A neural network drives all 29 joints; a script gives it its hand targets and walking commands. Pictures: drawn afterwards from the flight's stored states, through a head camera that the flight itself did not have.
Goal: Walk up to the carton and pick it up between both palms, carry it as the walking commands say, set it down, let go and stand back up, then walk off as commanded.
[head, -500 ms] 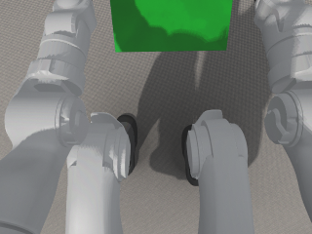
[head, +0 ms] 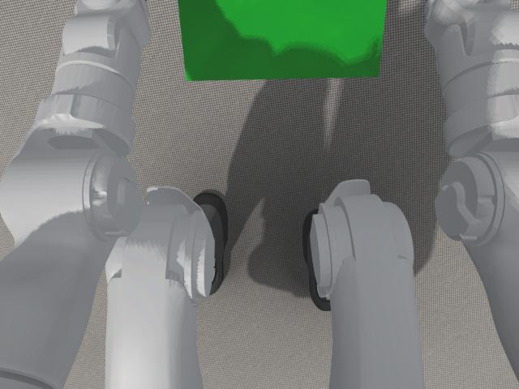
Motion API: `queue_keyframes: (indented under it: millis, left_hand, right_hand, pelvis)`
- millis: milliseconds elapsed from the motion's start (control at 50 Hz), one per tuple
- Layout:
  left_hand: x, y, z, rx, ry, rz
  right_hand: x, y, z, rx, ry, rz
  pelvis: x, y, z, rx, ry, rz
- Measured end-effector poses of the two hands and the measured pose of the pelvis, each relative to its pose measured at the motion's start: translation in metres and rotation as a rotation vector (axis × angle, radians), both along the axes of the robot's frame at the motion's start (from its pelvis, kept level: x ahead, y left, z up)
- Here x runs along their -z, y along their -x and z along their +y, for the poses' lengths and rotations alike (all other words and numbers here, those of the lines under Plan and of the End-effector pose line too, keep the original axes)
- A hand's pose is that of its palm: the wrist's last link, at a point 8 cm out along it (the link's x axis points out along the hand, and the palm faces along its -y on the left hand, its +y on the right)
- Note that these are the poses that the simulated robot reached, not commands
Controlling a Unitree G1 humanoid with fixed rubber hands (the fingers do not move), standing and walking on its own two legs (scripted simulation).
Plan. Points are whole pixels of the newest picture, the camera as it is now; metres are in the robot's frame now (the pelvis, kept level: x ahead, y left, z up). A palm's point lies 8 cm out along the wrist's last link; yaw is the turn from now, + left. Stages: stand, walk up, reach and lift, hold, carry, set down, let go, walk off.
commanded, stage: set down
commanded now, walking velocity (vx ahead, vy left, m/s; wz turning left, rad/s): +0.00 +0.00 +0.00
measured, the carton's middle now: out of the picture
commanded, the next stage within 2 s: none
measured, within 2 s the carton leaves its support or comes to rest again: neither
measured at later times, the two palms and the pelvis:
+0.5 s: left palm out of the picture +0.56 +0.14 -0.19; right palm out of the picture +0.54 -0.20 -0.20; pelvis +0.01 +0.00 +0.00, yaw +0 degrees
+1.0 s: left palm out of the picture +0.54 +0.15 -0.20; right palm out of the picture +0.53 -0.20 -0.20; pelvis +0.00 +0.00 -0.01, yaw -1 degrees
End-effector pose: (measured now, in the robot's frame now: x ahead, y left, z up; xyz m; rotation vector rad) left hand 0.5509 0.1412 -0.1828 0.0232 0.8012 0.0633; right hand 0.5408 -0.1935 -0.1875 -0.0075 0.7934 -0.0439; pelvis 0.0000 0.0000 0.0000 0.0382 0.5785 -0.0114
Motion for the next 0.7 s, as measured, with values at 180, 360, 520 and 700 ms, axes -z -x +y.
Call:
queue_keyframes:
  millis: [180,360,520,700]
  left_hand:
    - [0.004,-0.003,0.000,0.007,0.006,-0.002]
    - [0.008,-0.006,-0.001,0.018,0.004,-0.001]
    - [0.010,-0.007,-0.001,0.023,0.009,-0.002]
    - [0.011,-0.007,-0.001,0.030,0.000,-0.005]
  right_hand:
    - [0.005,-0.001,-0.001,0.003,-0.011,-0.007]
    - [0.009,-0.001,-0.002,0.008,-0.020,-0.011]
    - [0.011,-0.001,-0.003,0.004,-0.016,-0.017]
    - [0.012,0.001,-0.003,0.001,-0.007,-0.020]
  pelvis:
    - [0.002,-0.003,-0.001,0.000,0.001,-0.002]
    - [0.004,-0.005,-0.001,0.003,0.002,-0.009]
    - [0.005,-0.005,0.000,0.003,0.003,-0.008]
    - [0.006,-0.005,0.001,0.007,0.003,-0.011]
